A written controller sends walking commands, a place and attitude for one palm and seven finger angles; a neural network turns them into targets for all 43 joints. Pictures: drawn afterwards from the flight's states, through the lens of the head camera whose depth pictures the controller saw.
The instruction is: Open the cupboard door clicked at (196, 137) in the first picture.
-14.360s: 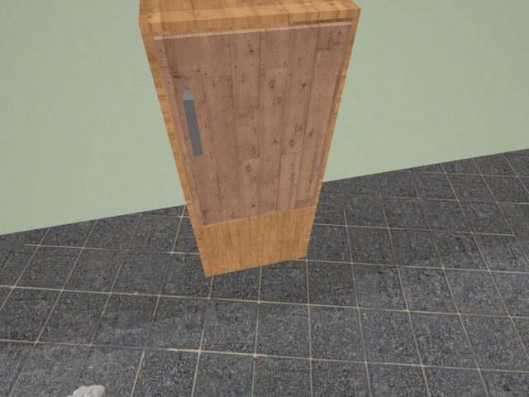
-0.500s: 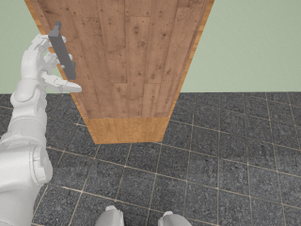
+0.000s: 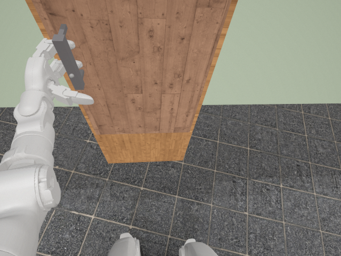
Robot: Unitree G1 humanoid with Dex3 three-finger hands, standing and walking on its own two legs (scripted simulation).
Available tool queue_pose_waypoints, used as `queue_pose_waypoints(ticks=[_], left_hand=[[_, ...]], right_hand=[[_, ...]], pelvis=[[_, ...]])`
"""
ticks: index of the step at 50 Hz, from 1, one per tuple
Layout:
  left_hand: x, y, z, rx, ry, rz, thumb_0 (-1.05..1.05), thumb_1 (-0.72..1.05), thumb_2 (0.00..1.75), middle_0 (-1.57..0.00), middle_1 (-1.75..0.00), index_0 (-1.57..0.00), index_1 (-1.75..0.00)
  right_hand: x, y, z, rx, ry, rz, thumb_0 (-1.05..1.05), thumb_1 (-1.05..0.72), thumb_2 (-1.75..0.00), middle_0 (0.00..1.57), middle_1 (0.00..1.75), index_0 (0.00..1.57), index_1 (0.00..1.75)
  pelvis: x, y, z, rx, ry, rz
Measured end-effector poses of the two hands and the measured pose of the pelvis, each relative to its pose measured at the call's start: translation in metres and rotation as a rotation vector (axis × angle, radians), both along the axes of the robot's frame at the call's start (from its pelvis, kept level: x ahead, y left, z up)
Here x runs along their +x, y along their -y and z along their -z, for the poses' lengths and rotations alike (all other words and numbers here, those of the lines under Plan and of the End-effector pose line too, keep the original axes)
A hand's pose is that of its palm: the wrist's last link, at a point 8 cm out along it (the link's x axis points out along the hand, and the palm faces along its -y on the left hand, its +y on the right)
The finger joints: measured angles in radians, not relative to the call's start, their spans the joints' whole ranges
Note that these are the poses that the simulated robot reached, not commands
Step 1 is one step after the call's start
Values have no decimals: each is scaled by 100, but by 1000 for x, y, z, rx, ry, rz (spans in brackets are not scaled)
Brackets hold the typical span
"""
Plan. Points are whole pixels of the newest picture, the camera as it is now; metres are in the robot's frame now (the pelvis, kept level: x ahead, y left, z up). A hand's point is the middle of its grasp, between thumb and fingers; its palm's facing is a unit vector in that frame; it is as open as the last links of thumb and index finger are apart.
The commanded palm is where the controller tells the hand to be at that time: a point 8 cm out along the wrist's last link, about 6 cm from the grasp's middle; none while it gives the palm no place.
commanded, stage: close the thumb around the handle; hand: left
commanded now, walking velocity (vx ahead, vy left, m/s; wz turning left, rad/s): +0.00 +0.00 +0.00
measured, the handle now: (72, 59) +0.56 +0.20 +0.10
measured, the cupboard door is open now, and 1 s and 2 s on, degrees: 0 2 45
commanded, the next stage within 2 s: pull the door open along its arc in 0.68 s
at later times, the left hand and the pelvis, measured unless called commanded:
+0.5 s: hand (73, 74) +0.51 +0.19 +0.10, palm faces +0.01 -1.00 +0.00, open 7.2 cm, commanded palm +0.49 +0.24 +0.10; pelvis +0.00 +0.00 +0.00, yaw +0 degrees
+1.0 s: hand (79, 79) +0.50 +0.18 +0.10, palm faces +0.01 -1.00 +0.01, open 5.6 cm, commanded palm +0.45 +0.22 +0.10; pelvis +0.01 +0.00 +0.00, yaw -1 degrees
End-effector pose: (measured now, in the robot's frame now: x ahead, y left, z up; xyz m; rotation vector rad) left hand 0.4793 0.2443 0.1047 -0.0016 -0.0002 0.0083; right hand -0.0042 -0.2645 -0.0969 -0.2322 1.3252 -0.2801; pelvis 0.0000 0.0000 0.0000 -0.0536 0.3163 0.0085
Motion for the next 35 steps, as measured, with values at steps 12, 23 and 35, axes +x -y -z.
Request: queue_pose_waypoints(ticks=[12,23,35], left_hand=[[0,-3,2,4,-16,-7,-1,-21,42,-32,-123,-32,-123],[9,0,5,-1,-21,1,0,37,67,-36,-130,-36,-129],[11,11,6,-7,-25,23,-1,72,84,-39,-135,-39,-134]], right_hand=[[5,-1,0,2,20,0,0,-91,-90,20,30,20,30],[-1,-3,1,0,-11,4,0,-91,-90,20,30,20,30],[-1,-7,0,9,-8,21,0,-91,-90,20,30,20,30]], pelvis=[[0,0,0,0,4,1],[2,-2,1,-2,-12,3],[5,-3,-1,1,-7,12]])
